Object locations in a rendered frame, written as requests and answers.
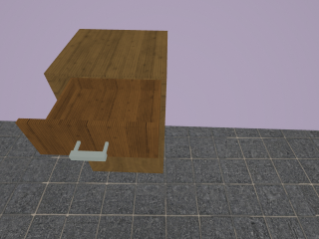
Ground drawer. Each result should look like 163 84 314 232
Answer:
15 78 161 158

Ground cabinet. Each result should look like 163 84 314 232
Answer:
44 29 167 173

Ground handle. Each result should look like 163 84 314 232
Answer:
69 140 109 161

